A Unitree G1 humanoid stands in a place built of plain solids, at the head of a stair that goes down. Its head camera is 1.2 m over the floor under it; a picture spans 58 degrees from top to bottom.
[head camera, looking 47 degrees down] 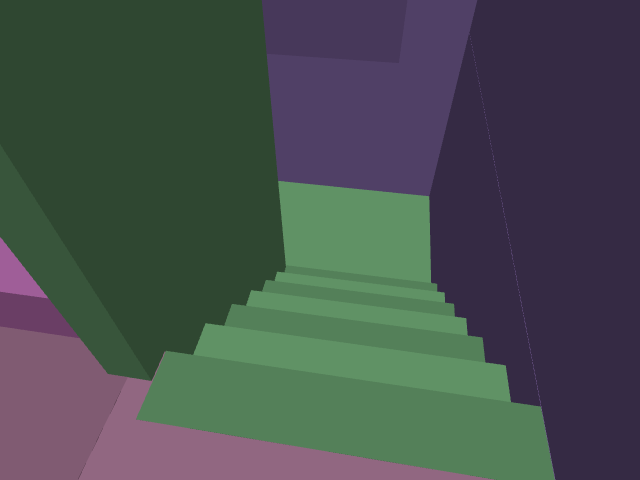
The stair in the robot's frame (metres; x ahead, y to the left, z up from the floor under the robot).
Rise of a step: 0.21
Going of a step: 0.24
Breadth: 1.15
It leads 9 degrees to the right of straight ahead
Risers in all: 7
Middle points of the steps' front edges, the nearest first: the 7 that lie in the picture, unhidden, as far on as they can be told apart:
0.57 -0.10 0.00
0.80 -0.13 -0.21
1.03 -0.17 -0.42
1.27 -0.21 -0.64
1.50 -0.24 -0.85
1.73 -0.28 -1.06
1.96 -0.32 -1.27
